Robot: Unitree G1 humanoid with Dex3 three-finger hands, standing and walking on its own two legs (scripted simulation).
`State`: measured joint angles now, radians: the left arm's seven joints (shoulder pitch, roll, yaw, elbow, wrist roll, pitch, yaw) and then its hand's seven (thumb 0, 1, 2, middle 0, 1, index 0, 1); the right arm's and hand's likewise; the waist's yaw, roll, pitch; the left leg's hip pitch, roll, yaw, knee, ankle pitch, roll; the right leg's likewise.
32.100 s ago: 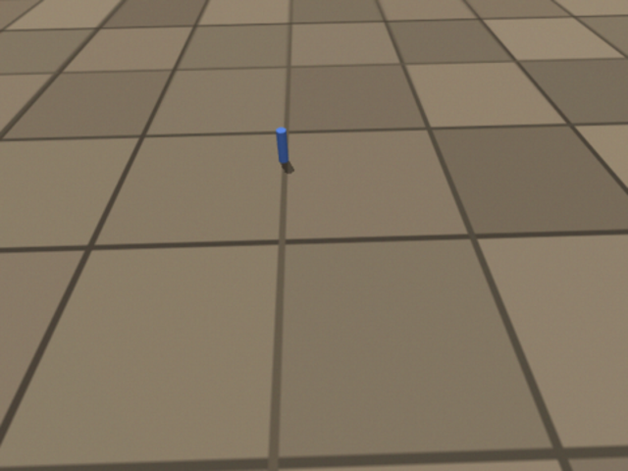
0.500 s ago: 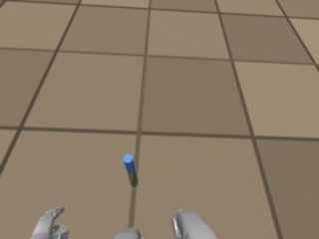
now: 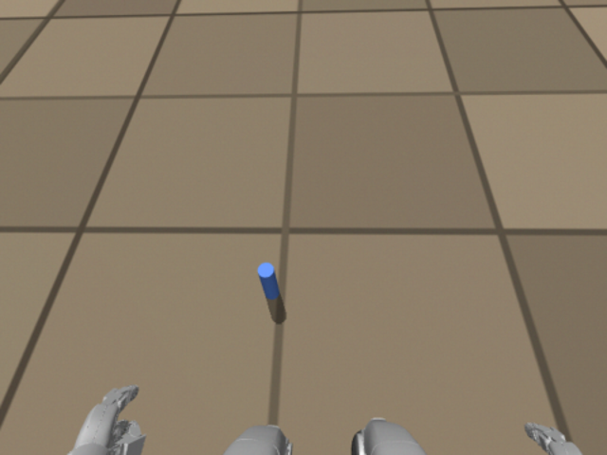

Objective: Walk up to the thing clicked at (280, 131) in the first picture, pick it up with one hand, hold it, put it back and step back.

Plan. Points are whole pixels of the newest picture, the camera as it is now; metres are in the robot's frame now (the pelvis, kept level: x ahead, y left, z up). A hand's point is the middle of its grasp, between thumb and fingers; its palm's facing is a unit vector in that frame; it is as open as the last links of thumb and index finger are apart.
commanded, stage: step back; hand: left
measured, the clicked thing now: (269, 282) +0.61 +0.18 -0.66
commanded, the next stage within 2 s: none
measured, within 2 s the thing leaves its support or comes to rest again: neither
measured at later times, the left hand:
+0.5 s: hand out of the picture -0.08 +0.23 -0.14, palm faces -0.08 -0.91 -0.41, open 7.3 cm
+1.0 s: hand out of the picture -0.23 +0.23 -0.14, palm faces -0.03 -0.92 -0.40, open 7.3 cm
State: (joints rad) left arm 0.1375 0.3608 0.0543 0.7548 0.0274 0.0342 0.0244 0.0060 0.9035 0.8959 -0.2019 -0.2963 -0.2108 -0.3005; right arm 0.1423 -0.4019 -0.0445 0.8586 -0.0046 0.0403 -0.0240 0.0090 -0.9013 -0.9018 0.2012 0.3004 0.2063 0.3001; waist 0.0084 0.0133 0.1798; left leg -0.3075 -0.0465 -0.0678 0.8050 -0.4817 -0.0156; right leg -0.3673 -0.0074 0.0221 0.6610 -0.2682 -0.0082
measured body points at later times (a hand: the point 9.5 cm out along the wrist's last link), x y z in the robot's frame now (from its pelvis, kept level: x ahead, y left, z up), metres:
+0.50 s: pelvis -0.16 -0.03 +0.00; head -0.12 -0.05 +0.44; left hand -0.07 +0.28 -0.11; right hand -0.06 -0.36 -0.12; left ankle -0.07 +0.12 -0.68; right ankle -0.18 -0.15 -0.72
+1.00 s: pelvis -0.34 -0.04 +0.00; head -0.28 -0.04 +0.45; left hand -0.23 +0.28 -0.11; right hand -0.22 -0.35 -0.11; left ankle -0.26 +0.09 -0.72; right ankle -0.38 -0.16 -0.68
